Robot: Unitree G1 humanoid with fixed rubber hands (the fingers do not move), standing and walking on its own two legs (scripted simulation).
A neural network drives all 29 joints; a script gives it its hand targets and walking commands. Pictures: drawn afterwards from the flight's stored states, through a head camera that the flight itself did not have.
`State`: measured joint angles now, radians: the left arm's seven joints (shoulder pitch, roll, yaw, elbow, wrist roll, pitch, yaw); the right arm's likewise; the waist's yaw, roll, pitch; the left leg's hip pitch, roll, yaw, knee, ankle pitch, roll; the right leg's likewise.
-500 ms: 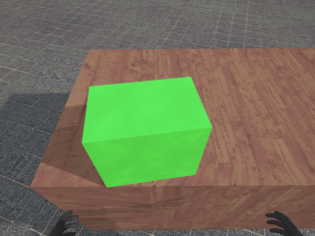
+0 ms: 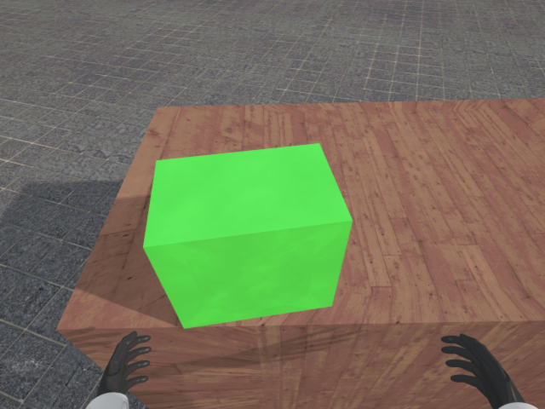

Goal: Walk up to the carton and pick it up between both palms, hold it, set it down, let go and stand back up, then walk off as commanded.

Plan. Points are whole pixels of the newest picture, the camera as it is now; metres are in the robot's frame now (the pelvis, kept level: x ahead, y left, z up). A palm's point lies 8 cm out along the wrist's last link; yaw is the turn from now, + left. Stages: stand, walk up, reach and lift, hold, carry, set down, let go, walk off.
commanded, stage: reach and lift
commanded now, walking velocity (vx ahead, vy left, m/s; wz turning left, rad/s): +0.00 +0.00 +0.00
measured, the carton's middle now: (250, 238) +0.41 +0.06 +0.02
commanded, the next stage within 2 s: none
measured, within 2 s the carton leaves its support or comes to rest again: neither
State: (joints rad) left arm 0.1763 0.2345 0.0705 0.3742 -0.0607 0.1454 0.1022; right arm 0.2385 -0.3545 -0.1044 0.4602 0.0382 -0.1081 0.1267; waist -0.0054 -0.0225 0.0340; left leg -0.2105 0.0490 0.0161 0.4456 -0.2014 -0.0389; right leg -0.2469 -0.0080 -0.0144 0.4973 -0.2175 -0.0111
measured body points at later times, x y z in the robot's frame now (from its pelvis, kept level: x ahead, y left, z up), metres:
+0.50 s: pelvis +0.02 +0.01 +0.00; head +0.04 +0.01 +0.45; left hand +0.22 +0.25 -0.01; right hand +0.21 -0.25 +0.00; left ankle +0.03 +0.15 -0.74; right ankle +0.03 -0.11 -0.74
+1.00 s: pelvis +0.02 +0.01 +0.01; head +0.04 +0.01 +0.46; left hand +0.28 +0.24 +0.05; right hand +0.28 -0.24 +0.05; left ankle +0.03 +0.15 -0.74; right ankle +0.03 -0.11 -0.74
